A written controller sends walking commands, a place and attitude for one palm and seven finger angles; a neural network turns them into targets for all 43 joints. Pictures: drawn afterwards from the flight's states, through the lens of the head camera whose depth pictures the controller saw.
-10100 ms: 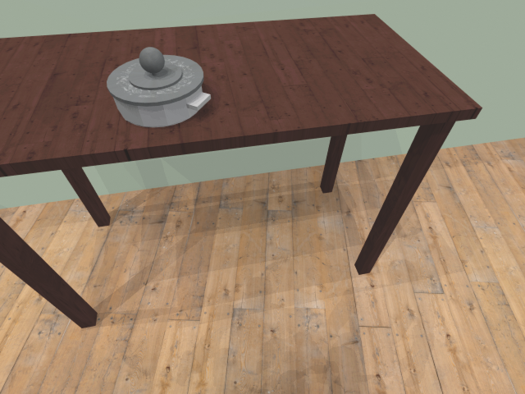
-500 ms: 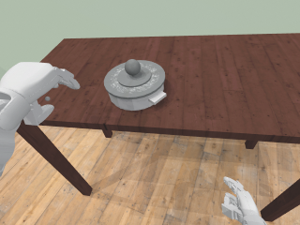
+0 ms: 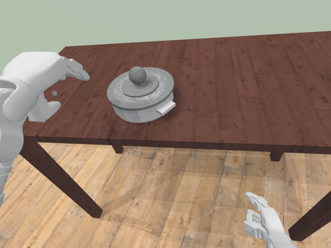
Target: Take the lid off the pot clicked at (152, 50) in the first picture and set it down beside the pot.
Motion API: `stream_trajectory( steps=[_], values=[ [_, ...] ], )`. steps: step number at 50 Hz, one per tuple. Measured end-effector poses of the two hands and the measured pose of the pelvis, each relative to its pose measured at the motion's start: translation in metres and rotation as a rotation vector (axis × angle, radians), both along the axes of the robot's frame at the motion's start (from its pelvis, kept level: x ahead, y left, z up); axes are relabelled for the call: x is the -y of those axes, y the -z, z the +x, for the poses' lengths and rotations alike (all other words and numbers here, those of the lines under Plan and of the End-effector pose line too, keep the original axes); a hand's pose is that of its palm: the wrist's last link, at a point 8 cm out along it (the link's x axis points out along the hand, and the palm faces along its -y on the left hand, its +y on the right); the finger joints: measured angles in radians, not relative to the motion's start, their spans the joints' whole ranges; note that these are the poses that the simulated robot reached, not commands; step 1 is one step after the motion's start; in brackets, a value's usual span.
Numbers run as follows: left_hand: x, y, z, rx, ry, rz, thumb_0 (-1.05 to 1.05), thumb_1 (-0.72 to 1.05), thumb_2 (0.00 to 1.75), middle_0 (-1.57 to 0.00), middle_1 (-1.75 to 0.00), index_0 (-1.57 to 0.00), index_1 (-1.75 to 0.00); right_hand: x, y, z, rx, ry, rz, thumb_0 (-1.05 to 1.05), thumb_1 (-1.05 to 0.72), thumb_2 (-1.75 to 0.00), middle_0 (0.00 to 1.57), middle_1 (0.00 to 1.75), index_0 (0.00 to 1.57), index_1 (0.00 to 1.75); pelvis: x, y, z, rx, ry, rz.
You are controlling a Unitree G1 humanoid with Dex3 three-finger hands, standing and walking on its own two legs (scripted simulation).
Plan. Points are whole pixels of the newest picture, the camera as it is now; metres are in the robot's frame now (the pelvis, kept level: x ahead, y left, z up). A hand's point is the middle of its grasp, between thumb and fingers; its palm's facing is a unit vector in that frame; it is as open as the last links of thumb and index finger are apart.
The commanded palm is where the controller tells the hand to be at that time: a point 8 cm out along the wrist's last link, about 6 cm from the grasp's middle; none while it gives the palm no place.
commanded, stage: move the open hand above the knob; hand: left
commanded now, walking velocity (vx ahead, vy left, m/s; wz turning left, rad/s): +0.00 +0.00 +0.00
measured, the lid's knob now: (137, 75) +0.52 +0.13 +0.17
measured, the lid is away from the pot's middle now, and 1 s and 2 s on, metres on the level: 0.00 0.00 0.00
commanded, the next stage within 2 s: none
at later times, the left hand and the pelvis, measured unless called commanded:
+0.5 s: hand (79, 77) +0.38 +0.20 +0.26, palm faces -0.03 +0.02 -1.00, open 10.0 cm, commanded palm +0.34 +0.20 +0.32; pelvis +0.00 +0.00 +0.00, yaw +0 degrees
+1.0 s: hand (108, 62) +0.43 +0.16 +0.26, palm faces -0.04 -0.01 -1.00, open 10.0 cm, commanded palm +0.40 +0.17 +0.32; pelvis +0.02 +0.01 +0.00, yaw -1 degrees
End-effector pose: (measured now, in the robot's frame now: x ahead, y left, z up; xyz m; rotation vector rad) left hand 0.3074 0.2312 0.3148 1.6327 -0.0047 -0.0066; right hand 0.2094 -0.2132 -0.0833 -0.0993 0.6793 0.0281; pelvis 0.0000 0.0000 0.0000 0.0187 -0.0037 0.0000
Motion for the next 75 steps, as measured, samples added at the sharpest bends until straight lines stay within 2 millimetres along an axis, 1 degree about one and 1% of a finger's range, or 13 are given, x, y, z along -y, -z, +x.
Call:
stream_trajectory(
  steps=[6, 10, 18, 37, 43, 50, 57, 64, 69, 75],
  values=[
    [0.0, -0.002, 0.004, 0.003, -0.016, -0.019, 0.0, -0.41, 1.74, -0.89, -0.09, -0.9, -0.08, 0.003, 0.001, 0.002, -0.011, -0.003, -0.008, 0.02, -0.9, -0.9, 0.2, 0.3, 0.2, 0.3, 0.002, 0.0, 0.0, 0.003, -0.008, -0.001],
    [0.005, 0.001, 0.01, -0.007, -0.01, -0.026, 0.0, -0.41, 1.74, -0.89, -0.09, -0.89, -0.08, 0.004, 0.001, 0.002, -0.015, -0.001, -0.012, 0.02, -0.9, -0.9, 0.2, 0.3, 0.2, 0.3, 0.003, 0.0, 0.001, 0.005, -0.01, 0.0],
    [0.017, 0.0, 0.033, -0.017, 0.001, -0.033, 0.0, -0.41, 1.74, -0.89, -0.09, -0.89, -0.08, 0.004, 0.001, -0.002, -0.02, 0.015, -0.007, 0.02, -0.9, -0.9, 0.2, 0.3, 0.2, 0.3, 0.002, 0.0, 0.001, 0.006, -0.008, 0.002],
    [0.052, 0.001, 0.086, -0.044, 0.042, -0.057, 0.0, -0.41, 1.74, -0.89, -0.09, -0.89, -0.08, 0.007, 0.011, -0.017, -0.103, 0.063, -0.002, 0.02, -0.9, -0.9, 0.2, 0.3, 0.2, 0.3, -0.004, -0.002, 0.012, -0.012, 0.004, 0.003],
    [0.062, -0.003, 0.097, -0.034, 0.052, -0.068, 0.0, -0.41, 1.74, -0.89, -0.09, -0.89, -0.08, 0.006, 0.011, -0.016, -0.111, 0.073, 0.003, 0.02, -0.9, -0.9, 0.2, 0.3, 0.2, 0.3, -0.007, -0.002, 0.018, -0.019, 0.008, 0.003],
    [0.072, -0.002, 0.108, -0.04, 0.061, -0.072, 0.0, -0.41, 1.74, -0.89, -0.09, -0.89, -0.08, 0.005, 0.011, -0.012, -0.118, 0.077, 0.002, 0.02, -0.9, -0.9, 0.2, 0.3, 0.2, 0.3, -0.008, -0.003, 0.022, -0.024, 0.01, 0.002],
    [0.075, -0.001, 0.123, -0.056, 0.044, -0.085, 0.0, -0.41, 1.74, -0.89, -0.09, -0.89, -0.08, 0.005, 0.01, -0.011, -0.126, 0.085, -0.006, 0.01, -0.9, -0.9, 0.2, 0.3, 0.2, 0.3, -0.009, -0.003, 0.024, -0.031, 0.01, 0.0],
    [0.081, -0.003, 0.136, -0.068, 0.037, -0.084, 0.0, -0.41, 1.74, -0.89, -0.09, -0.89, -0.08, 0.006, 0.011, -0.015, -0.146, 0.098, -0.017, 0.01, -0.9, -0.9, 0.2, 0.3, 0.2, 0.3, -0.011, -0.003, 0.029, -0.037, 0.009, -0.002],
    [0.088, -0.006, 0.143, -0.069, 0.046, -0.088, 0.0, -0.41, 1.74, -0.89, -0.09, -0.89, -0.08, 0.007, 0.013, -0.019, -0.163, 0.107, -0.02, 0.01, -0.9, -0.9, 0.2, 0.3, 0.2, 0.3, -0.013, -0.004, 0.031, -0.041, 0.009, -0.003],
    [0.096, -0.005, 0.154, -0.085, 0.041, -0.085, 0.0, -0.41, 1.74, -0.89, -0.09, -0.89, -0.08, 0.008, 0.015, -0.026, -0.185, 0.121, -0.024, 0.01, -0.9, -0.9, 0.2, 0.3, 0.2, 0.3, -0.014, -0.004, 0.032, -0.047, 0.011, -0.003]
  ],
)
